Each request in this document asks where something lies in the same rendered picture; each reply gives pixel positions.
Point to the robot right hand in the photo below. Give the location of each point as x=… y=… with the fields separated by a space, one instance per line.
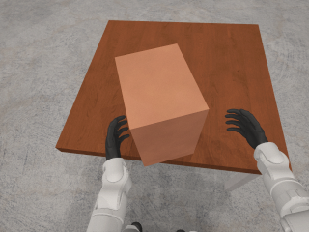
x=249 y=127

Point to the left robot forearm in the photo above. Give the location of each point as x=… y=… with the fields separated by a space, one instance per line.
x=110 y=208

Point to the right robot forearm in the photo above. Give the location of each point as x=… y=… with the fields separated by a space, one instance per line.
x=288 y=194

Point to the carton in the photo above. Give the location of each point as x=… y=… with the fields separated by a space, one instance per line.
x=165 y=108

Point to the table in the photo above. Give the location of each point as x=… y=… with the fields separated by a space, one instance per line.
x=229 y=65

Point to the left robot foot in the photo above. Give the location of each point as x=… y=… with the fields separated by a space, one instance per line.
x=138 y=225

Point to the robot right upper arm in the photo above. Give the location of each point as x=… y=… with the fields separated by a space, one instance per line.
x=295 y=222

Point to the robot left hand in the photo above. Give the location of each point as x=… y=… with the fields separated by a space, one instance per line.
x=113 y=141

